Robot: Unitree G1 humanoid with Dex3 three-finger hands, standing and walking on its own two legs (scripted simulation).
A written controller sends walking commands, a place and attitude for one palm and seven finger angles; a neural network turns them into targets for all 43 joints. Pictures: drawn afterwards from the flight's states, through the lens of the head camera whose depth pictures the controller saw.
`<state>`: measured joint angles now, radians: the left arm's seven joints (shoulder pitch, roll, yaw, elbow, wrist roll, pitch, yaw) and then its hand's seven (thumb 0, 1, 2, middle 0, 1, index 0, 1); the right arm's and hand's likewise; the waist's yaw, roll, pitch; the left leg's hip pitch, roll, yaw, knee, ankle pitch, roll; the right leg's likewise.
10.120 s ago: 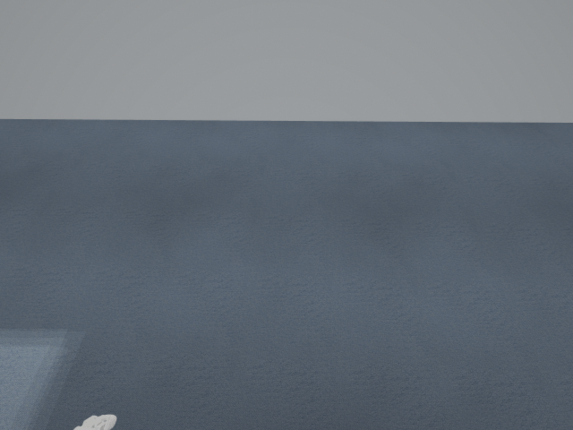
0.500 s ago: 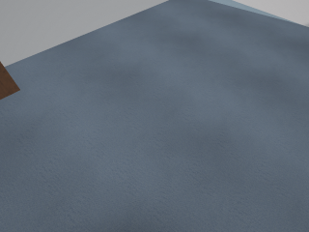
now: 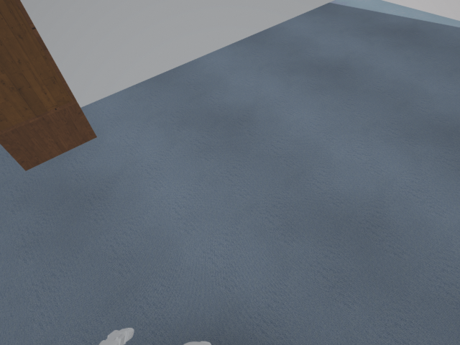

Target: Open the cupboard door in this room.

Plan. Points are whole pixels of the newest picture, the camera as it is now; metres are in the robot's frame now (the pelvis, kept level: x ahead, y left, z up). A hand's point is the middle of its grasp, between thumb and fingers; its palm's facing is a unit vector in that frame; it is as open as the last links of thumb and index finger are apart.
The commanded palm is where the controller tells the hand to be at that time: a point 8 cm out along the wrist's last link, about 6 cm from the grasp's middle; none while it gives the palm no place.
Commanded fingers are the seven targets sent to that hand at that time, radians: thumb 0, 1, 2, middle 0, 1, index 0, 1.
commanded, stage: turn or walk to find it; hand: left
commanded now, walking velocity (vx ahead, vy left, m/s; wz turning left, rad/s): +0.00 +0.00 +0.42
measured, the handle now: out of the picture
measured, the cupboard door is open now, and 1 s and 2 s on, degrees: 0 0 0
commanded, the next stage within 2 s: stand and wait in 0.20 s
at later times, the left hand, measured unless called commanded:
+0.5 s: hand out of the picture -0.05 +0.24 -0.18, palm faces +0.22 -0.94 -0.24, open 7.4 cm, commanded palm none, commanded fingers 0.00 0.90 0.90 -0.20 -0.30 -0.20 -0.30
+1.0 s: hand out of the picture -0.03 +0.22 -0.18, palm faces +0.27 -0.94 -0.20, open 7.3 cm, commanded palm none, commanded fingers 0.00 0.90 0.90 -0.20 -0.30 -0.20 -0.30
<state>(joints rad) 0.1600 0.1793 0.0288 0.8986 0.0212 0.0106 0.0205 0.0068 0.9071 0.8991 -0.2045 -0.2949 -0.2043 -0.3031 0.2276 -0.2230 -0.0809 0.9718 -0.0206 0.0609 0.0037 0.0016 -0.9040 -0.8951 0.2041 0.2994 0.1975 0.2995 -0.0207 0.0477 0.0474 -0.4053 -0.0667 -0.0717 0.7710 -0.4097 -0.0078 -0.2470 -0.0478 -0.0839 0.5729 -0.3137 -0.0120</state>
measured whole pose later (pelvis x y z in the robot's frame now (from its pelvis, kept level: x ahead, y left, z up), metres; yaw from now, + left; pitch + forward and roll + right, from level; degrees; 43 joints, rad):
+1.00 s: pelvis -0.03 +0.03 +0.00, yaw +14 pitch -1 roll +0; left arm 0.22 0.18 0.04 1.05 0.01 0.03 0.02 0.01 0.91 0.90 -0.21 -0.30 -0.21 -0.30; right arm 0.29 -0.18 -0.05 1.10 -0.02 0.04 -0.01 0.00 -0.91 -0.90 0.20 0.30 0.19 0.30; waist 0.00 -0.02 0.05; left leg -0.27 -0.01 -0.01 0.59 -0.31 0.00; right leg -0.25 -0.09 -0.15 0.59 -0.33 0.02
